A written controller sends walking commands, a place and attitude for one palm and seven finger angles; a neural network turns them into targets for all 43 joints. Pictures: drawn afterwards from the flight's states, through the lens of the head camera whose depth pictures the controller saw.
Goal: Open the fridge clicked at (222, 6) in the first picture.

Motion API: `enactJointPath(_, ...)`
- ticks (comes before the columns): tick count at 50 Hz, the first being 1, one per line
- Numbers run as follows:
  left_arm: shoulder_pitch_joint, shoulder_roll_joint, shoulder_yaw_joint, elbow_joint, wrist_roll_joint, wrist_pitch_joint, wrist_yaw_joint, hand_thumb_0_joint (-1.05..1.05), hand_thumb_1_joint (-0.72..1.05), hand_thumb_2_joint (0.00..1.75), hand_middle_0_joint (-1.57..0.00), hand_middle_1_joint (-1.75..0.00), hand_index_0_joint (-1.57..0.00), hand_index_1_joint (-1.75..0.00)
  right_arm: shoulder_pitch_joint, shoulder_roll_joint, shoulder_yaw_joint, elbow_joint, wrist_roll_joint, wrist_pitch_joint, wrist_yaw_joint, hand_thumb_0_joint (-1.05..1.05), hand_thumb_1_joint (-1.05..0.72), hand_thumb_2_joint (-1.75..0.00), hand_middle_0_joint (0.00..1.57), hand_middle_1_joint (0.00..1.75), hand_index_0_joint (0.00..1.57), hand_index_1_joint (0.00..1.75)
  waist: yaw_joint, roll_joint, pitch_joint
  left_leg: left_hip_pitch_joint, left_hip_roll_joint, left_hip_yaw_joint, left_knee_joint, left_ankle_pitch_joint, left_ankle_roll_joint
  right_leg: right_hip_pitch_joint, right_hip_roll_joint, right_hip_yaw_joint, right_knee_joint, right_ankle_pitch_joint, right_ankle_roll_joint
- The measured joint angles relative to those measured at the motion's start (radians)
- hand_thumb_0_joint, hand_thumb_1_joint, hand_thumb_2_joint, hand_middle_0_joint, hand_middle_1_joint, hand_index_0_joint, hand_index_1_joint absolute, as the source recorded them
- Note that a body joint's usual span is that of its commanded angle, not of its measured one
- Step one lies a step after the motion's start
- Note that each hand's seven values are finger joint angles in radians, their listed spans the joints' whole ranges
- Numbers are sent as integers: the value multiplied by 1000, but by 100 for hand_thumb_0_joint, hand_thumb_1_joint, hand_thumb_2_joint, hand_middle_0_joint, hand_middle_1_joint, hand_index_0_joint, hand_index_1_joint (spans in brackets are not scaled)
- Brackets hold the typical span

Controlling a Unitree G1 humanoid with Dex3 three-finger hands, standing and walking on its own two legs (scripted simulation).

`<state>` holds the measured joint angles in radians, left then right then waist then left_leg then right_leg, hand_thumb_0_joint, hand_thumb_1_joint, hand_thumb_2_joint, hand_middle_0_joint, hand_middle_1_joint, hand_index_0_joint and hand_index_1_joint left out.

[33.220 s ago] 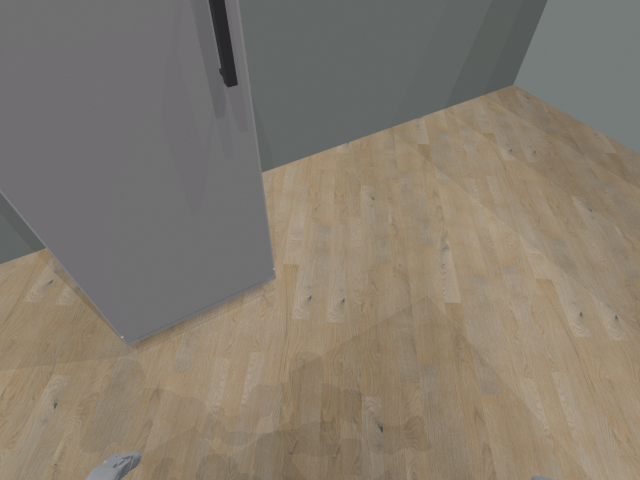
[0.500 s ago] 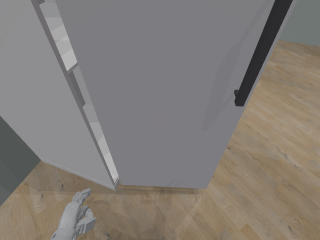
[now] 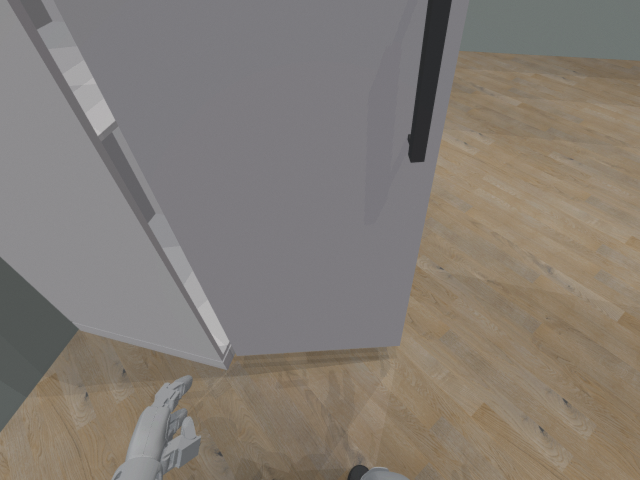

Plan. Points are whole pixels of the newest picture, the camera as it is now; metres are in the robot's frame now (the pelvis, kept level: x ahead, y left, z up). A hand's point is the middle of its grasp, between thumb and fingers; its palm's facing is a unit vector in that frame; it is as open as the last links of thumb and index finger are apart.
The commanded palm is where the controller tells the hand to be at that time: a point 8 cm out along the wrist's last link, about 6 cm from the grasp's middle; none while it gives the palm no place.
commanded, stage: step back with the hand held close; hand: right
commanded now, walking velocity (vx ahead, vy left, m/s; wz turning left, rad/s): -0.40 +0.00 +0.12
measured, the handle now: (426, 63) +0.58 -0.13 +0.23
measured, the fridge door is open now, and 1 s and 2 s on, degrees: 72 72 72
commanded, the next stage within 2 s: stop stepping back and stand still in 0.16 s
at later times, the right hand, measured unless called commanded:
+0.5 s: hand out of the picture +0.14 -0.27 +0.17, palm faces +0.14 +0.91 -0.38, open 7.4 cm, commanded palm +0.08 -0.32 +0.19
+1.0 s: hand out of the picture +0.03 -0.33 +0.20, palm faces +0.29 +0.83 -0.47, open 7.4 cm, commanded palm -0.02 -0.39 +0.19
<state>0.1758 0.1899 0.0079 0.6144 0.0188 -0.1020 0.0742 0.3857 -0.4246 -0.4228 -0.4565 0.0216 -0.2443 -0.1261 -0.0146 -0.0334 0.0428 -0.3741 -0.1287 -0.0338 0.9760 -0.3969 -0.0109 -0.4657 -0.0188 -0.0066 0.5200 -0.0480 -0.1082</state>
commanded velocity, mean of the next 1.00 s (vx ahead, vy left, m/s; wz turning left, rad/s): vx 0.09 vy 0.09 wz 0.01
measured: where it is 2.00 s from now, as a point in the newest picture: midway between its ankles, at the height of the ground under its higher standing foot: outside the picture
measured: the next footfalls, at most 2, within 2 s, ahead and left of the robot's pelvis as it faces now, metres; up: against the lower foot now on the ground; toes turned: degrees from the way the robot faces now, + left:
left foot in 0.18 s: -0.13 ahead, +0.13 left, -0.01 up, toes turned +8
right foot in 0.30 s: +0.07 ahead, -0.06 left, +0.00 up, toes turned +8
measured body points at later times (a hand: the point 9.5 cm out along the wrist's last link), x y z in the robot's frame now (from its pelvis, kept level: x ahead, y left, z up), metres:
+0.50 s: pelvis -0.12 -0.06 +0.02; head -0.10 -0.11 +0.47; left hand -0.02 +0.20 -0.03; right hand +0.12 -0.31 +0.20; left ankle -0.14 +0.05 -0.67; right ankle +0.03 -0.07 -0.72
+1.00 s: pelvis -0.19 -0.10 +0.00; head -0.21 -0.13 +0.45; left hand -0.09 +0.11 -0.08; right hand +0.01 -0.37 +0.22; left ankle -0.20 -0.02 -0.71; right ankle -0.15 -0.26 -0.72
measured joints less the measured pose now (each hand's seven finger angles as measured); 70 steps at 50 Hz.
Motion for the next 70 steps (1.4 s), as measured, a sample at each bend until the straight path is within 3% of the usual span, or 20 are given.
enactJointPath(3, 8, -24, -3, -6, -2, -10, -27, 1, 91, 90, -21, -30, -20, -30, 33, -15, -18, -30, 24, 5, -1, 1, -89, -90, 21, 30, 21, 30, 0, 8, -44, 81, -2, 46, -32, -77, 22, -13, -21, -20, -94, 42, 14)
enactJointPath(8, -9, -38, -15, -15, 4, -23, -49, 1, 90, 90, -21, -30, -20, -30, 134, -28, -20, -117, 59, -10, 1, 1, -89, -90, 21, 30, 21, 30, -50, 51, -94, 292, 57, 80, -516, -91, 82, -71, -25, -94, -173, 82, 94)
enactJointPath(11, -45, -21, -19, 29, 11, -13, -37, 1, 90, 90, -21, -30, -20, -30, 124, -11, 12, -119, 45, -35, 6, 1, -89, -90, 21, 30, 21, 30, -92, 43, -72, 292, 81, 18, -567, 46, 13, -156, -18, -51, 151, -195, 143)
enactJointPath(14, 0, -28, -35, 70, -2, -3, -15, 1, 90, 90, -21, -30, -20, -30, 74, -22, 41, -84, 32, -26, 22, 1, -89, -90, 21, 30, 21, 30, -73, 80, -94, 291, 113, 4, -517, 13, -28, -58, 22, -49, 213, -184, 139)
enactJointPath(17, -6, -21, -34, 62, -11, -13, -4, 1, 90, 90, -21, -30, -20, -30, -18, -28, 25, -29, 38, 8, 29, 1, -89, -90, 22, 30, 21, 30, -21, 84, -57, 159, 99, 1, -239, -60, -9, 31, 39, -41, 78, -107, 15)
enactJointPath(19, -15, -27, -31, 49, -13, -28, -16, 1, 91, 90, -21, -30, -20, -30, -58, -34, 15, 15, 43, 31, 28, 1, -89, -90, 21, 30, 21, 30, 13, 93, -13, 81, 67, -30, -104, -118, 9, 57, 44, -45, 24, -68, -8)
enactJointPath(23, 34, -35, -30, 0, -10, -33, -45, 1, 91, 90, -21, -30, -20, -30, 72, -33, -2, -48, 48, 80, 21, 1, -89, -90, 21, 30, 21, 30, 65, 102, -5, 19, 38, 19, -109, -61, 31, 124, 35, -48, -145, -25, 65)
enactJointPath(28, 126, -7, -1, -28, 3, -15, -41, 1, 90, 90, -21, -30, -20, -30, 300, -68, 14, -193, 29, 84, 15, 2, -89, -90, 22, 30, 21, 30, 60, 65, -51, 147, 13, 149, -362, -82, 69, 130, 37, -47, -251, -160, 141)
enactJointPath(31, 132, 19, 10, -17, -11, 5, -31, 1, 90, 90, -21, -30, -20, -30, 334, -139, -61, -260, 28, 74, 0, 1, -89, -90, 22, 30, 22, 30, -11, 127, -73, 191, 90, 111, -523, 32, 147, -88, 82, -53, 229, -334, 148)
enactJointPath(34, 91, 32, 19, 81, -6, 49, -25, 1, 90, 90, -21, -30, -20, -30, 194, -97, -62, -175, 27, 58, 2, 1, -89, -90, 22, 30, 22, 30, -30, 102, -91, 119, 95, 128, -393, 97, 84, -147, 12, 9, 604, -320, 128)
enactJointPath(36, 107, 12, 14, 107, -14, 59, -13, 2, 91, 90, -21, -30, -20, -30, 73, -60, -45, -60, 22, 65, -6, 1, -89, -90, 22, 30, 22, 30, -19, 125, -137, 107, 126, 147, -362, 30, 61, -64, -37, -1, 548, -341, 107)
enactJointPath(39, 122, 30, 1, 72, -14, 27, 14, 2, 91, 90, -21, -30, -20, -30, -25, 46, -15, 49, 21, 91, -37, 1, -89, -90, 21, 30, 21, 30, 10, 95, -167, 58, 149, 159, -268, -57, 69, 145, -76, 21, 216, -439, 70)
enactJointPath(44, 77, -48, -20, 32, -5, -25, -15, 2, 91, 90, -20, -30, -20, -29, 41, 56, 13, 16, 12, 89, -17, 2, -90, -90, 20, 30, 20, 30, 51, 120, -81, -81, 119, 67, 57, -74, 37, 170, -35, -6, 172, -302, 125)
enactJointPath(49, 141, -91, -53, 6, 6, -27, -45, 1, 90, 90, -21, -30, -20, -30, 172, -26, 17, -125, 1, 36, -1, 2, -89, -90, 21, 30, 21, 30, 52, 70, -76, 23, 90, 154, -192, -43, 46, 167, -78, 24, 108, -299, 122)
enactJointPath(51, 158, -84, -49, -6, 1, -10, -44, 1, 90, 90, -21, -30, -20, -30, 188, -77, -17, -142, -2, 24, -9, 2, -89, -90, 21, 30, 21, 30, 39, 64, -90, 94, 98, 117, -356, -92, 89, 86, -66, 18, 228, -415, 107)
enactJointPath(52, 144, -70, -44, 8, -6, 1, -41, 1, 90, 90, -21, -30, -21, -30, 178, -80, -29, -133, 0, 18, -10, 1, -89, -90, 22, 30, 21, 30, 20, 57, -82, 77, 105, 114, -363, 14, 100, 37, -55, 22, 348, -448, 103)
enactJointPath(55, 95, -22, -23, 84, -7, 24, -30, 1, 90, 90, -21, -30, -21, -30, 148, -39, -39, -64, 8, 15, -14, 1, -89, -90, 22, 30, 22, 30, -14, 28, -61, 80, 115, 114, -346, 83, 76, -44, -30, 21, 592, -420, 105)
enactJointPath(62, 85, 56, 5, 60, -9, -17, 11, 2, 91, 90, -21, -30, -20, -30, 88, 79, 13, 61, 19, 50, -37, 1, -89, -90, 21, 30, 21, 30, -13, 24, -65, 118, 150, 106, -332, 37, 29, 152, -35, -48, 98, -260, 84)
enactJointPath(66, 28, 21, 12, 45, -10, -40, 4, 2, 91, 90, -21, -30, -20, -29, 35, 70, 44, 43, 7, 52, -31, 2, -89, -90, 21, 30, 21, 30, -4, 86, -14, 76, 148, 49, -215, -45, 16, 172, -10, -66, 103, -235, 118)
enactJointPath(70, 17, -7, -9, -7, -18, -62, -24, 1, 91, 90, -20, -30, -20, -29, 96, 22, 28, -43, -3, 32, -19, 2, -89, -90, 21, 30, 21, 30, 29, 64, 7, 111, 116, 82, -346, 76, 39, 176, -34, -39, 91, -237, 135)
